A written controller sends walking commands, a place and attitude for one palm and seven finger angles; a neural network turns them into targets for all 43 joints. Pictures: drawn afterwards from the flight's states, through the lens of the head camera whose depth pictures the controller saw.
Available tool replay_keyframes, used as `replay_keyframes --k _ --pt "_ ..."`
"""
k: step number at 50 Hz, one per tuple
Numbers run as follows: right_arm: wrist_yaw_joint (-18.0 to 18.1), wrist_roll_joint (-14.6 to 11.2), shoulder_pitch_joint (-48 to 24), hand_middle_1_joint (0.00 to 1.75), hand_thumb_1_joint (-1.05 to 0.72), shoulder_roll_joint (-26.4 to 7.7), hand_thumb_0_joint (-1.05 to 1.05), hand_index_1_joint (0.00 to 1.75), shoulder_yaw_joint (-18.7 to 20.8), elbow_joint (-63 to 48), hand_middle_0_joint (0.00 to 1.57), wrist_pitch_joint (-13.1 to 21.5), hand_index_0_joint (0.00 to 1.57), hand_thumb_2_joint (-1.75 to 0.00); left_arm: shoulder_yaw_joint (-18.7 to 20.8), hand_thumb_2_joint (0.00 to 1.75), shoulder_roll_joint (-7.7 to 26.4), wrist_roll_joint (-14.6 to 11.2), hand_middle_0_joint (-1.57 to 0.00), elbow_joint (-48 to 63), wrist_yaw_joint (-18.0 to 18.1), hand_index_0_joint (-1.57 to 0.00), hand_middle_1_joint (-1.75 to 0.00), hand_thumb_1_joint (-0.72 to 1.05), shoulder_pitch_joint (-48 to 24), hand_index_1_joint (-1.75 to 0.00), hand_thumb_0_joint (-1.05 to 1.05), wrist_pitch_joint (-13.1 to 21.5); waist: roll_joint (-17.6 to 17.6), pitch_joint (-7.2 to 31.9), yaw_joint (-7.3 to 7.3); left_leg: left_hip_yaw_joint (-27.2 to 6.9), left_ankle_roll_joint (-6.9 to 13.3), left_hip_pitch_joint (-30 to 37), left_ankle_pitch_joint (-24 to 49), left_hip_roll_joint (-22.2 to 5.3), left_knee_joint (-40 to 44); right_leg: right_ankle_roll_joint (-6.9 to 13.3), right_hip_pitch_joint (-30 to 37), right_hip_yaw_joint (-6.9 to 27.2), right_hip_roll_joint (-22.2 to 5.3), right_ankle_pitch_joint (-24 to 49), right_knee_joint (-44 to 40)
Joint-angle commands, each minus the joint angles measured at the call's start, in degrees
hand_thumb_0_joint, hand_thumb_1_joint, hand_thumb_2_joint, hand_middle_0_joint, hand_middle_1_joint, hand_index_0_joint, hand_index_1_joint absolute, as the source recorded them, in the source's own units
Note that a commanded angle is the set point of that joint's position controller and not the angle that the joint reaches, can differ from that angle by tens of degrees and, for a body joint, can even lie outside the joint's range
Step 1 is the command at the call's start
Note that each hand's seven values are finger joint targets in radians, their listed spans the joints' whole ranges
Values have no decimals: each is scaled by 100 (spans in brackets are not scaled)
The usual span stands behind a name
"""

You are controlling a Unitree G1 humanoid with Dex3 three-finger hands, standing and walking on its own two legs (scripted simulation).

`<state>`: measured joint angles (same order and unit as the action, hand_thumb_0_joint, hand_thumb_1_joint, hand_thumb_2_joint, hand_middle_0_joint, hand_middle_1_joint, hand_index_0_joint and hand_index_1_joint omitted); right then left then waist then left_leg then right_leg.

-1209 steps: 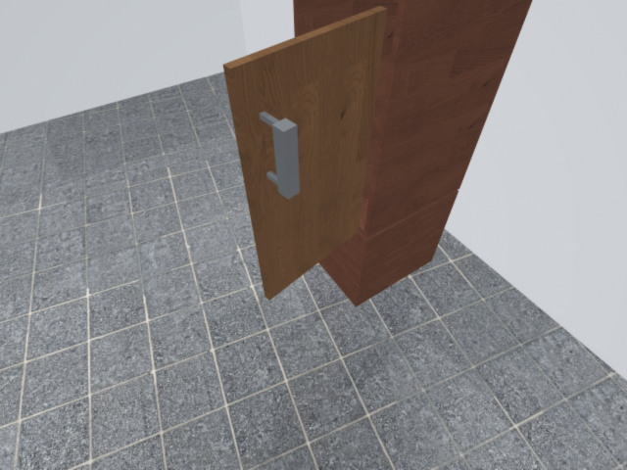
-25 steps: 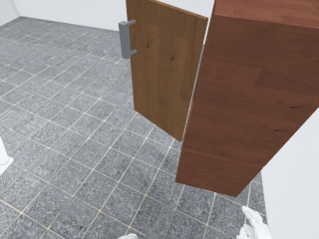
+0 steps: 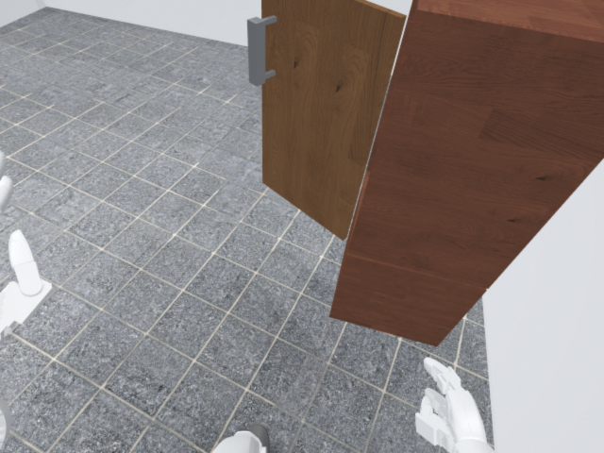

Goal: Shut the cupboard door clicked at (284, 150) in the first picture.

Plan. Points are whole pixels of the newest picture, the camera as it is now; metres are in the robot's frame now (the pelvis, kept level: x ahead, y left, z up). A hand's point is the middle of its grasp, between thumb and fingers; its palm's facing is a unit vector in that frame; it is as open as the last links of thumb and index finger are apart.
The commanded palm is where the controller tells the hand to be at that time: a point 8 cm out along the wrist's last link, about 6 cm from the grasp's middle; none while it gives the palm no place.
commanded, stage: stop stepping back and stand still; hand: left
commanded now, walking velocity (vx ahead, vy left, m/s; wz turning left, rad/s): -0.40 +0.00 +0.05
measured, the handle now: (264, 50) +0.88 +0.19 +0.11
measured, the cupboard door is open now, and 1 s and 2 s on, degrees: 62 62 62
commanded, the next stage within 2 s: let the arm hang, fingers relaxed in 1.08 s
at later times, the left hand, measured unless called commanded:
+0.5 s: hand out of the picture +0.14 +0.29 +0.18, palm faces +0.45 -0.85 -0.27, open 7.4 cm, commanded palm +0.05 +0.33 +0.19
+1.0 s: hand out of the picture +0.10 +0.32 +0.18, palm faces +0.45 -0.79 -0.41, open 7.4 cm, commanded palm +0.03 +0.36 +0.19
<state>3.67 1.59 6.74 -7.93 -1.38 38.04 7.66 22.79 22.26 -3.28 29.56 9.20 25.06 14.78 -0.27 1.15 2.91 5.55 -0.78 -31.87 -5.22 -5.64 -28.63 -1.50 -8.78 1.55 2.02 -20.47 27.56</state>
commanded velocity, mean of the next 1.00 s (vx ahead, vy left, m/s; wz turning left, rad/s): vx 0.14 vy -0.07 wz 0.00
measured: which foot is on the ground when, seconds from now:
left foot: down 0.00-0.22, up 0.24-0.32, down 0.34-0.56, up 0.58-0.90, down 0.92-1.00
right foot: down 0.00-0.36, up 0.38-0.56, down 0.58-1.00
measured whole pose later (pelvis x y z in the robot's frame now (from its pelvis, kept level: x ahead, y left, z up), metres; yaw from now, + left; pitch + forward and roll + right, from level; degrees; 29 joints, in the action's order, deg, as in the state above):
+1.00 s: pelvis -0.11 +0.06 +0.00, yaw +0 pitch +0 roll +1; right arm 5.7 0.1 13.5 -12.7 1.9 36.7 5.5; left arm 23.2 23.5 -2.7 29.8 11.1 29.5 9.0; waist 2.7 0.4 -0.4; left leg 4.5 -3.6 -13.3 -19.0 -4.9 -32.3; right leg 1.9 -14.7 -5.6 -1.4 -21.1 36.4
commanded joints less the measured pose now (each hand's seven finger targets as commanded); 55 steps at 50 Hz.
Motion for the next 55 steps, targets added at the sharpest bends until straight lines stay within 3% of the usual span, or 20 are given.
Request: replay_keyframes --k 1,3,5,8,10,11,12,15,19,24,26,27,28,31,34,40,43,46,48,55 --pt "219 -101 -224 30 -90 -906 0 30 425 -873 20 107 20 -90 1001 90 1661 29 -20 1185 4 -20 -30 90 -341 -30 0 162 197 834 -438 -346 -193 2690 498 193 -473 390 -2031 227 -900 2025 -494" --pt "194 -190 -160 30 -90 -996 0 30 410 -1083 20 6 20 -90 1000 90 1426 -102 -20 1056 -68 -20 -30 90 262 -30 0 83 -631 790 -399 -781 -46 2304 -274 -92 459 213 -1467 -243 -194 315 -191" --pt "174 -197 -218 30 -90 -1101 0 30 425 -1305 20 -38 20 -90 1245 90 1493 -170 -20 978 -87 -20 -30 90 635 -30 0 113 -1243 225 -376 -1141 -244 1423 -3218 -119 1469 434 -1354 -533 252 -1890 -242" --pt "152 -134 -13 30 -90 -1028 0 30 417 -1360 20 -64 20 -90 1413 90 1573 -224 -20 1096 -94 -20 -30 90 1214 -30 0 -9 -1413 432 -265 -1021 -684 545 -3543 84 2031 523 23 -947 650 -1603 -23" --pt "124 -172 264 30 -90 -971 0 30 497 -1224 20 -65 20 -90 1439 90 1723 -227 -20 1306 -92 -20 -30 90 1361 -30 0 35 456 606 -422 18 -422 2187 -1719 797 -1099 919 -1974 281 -607 -2082 -1267" --pt "138 -127 286 30 -90 -1046 0 30 542 -1134 20 -44 20 -90 1518 90 1772 -272 -20 1472 -32 -20 -30 90 1145 -30 0 36 1145 523 -418 -501 -303 2590 -1436 773 -2581 1284 -3317 1414 -1463 -2580 -1752" --pt "124 -73 470 30 -90 -1009 0 30 499 -920 20 -92 20 -90 1158 90 1512 -170 -20 1550 -1 -20 -30 90 910 -30 0 -46 1355 257 -502 -914 -226 2206 -1230 498 -3148 1434 -3347 1306 -1770 -2415 -1490" --pt "219 -81 497 30 -90 -1118 0 30 338 -704 20 86 20 -90 554 90 1097 87 -20 804 218 -20 -30 90 -935 -30 0 -137 -325 -443 -727 -814 -60 1457 -1396 223 -577 462 -2122 -84 -863 -1400 -40" --pt "255 -157 173 30 -90 -1318 0 30 428 -786 20 381 20 -90 458 90 1072 197 -20 759 193 -20 -30 90 -1394 -30 0 -130 -2467 -226 -476 -3284 -120 337 -5352 -804 2855 91 -942 -349 437 -1087 2645" --pt "-146 -18 -78 30 -90 -937 0 30 367 -1066 20 296 20 -90 791 90 1303 48 -20 2033 31 -20 -30 90 663 -30 0 -122 -1724 663 -189 -1676 -130 317 -3467 -433 2373 392 525 -819 571 -934 1519" --pt "-156 7 -86 30 -90 -893 0 30 349 -1091 20 80 20 -90 1160 90 1560 42 -20 1754 73 -20 -30 90 1349 -30 0 -272 -1524 674 -162 -960 -298 -408 -3254 -16 1376 630 1523 -579 322 -979 -2" --pt "-154 -5 -23 30 -90 -760 0 30 338 -1071 20 -64 20 -90 1175 90 1552 33 -20 1717 44 -20 -30 90 1312 -30 0 -334 -350 537 -149 -319 -301 -727 -2640 480 -425 826 1290 229 -431 -1053 -916" --pt "-149 -92 109 30 -90 -808 0 30 403 -902 20 -190 20 -90 1311 90 1724 37 -20 1799 39 -20 -30 90 827 -30 0 -325 1062 302 -237 -221 -204 -802 -2031 762 -2928 1293 -67 2139 -2021 -1520 -1933" --pt "10 -119 112 30 -90 -838 0 30 333 -882 20 -147 20 -90 1201 90 1539 -24 -20 709 87 -20 -30 90 -232 -30 0 -245 695 -53 -539 -806 -125 -772 -1431 234 -4465 1375 -1814 2154 -2105 -3465 -2299" --pt "154 -160 46 30 -90 -984 0 30 334 -812 20 -177 20 -90 673 90 1102 17 -20 -346 80 -20 -30 90 -24 -30 0 -237 85 -452 -428 -517 -60 -1041 -1102 123 -3505 1128 -763 1467 -1743 -1637 -1963" --pt "293 -87 25 30 -90 -1014 0 30 348 -971 20 89 20 -90 327 90 1027 172 -20 477 248 -20 -30 90 -450 -30 0 -229 1238 -37 -227 162 116 473 -1553 285 -1101 1075 -296 785 -1479 -868 -1540" --pt "302 -77 117 30 -90 -1038 0 30 387 -989 20 173 20 -90 569 90 1247 130 -20 1313 356 -20 -30 90 -562 -30 0 -186 515 390 -303 242 156 1679 -898 370 265 866 -64 282 -1208 490 -559" --pt "258 -197 176 30 -90 -1289 0 30 537 -1155 20 118 20 -90 864 90 1451 83 -20 1769 356 -20 -30 90 -298 -30 0 -117 -1269 824 -297 -1312 477 3187 1675 -865 375 216 -1057 -420 -400 1218 1124" --pt "149 -159 249 30 -90 -1076 0 30 451 -1101 20 104 20 -90 952 90 1413 78 -20 1601 272 -20 -30 90 31 -30 0 -144 -1681 574 -398 -1037 486 2859 2799 -772 228 157 -1074 -625 -200 966 944" --pt "-51 -261 359 30 -90 -978 0 30 442 -1192 20 -75 20 -90 1056 90 1237 -25 -20 786 185 -20 -30 90 979 -30 0 -171 281 960 -467 -90 -76 1341 611 103 -814 611 774 325 -1092 4824 167"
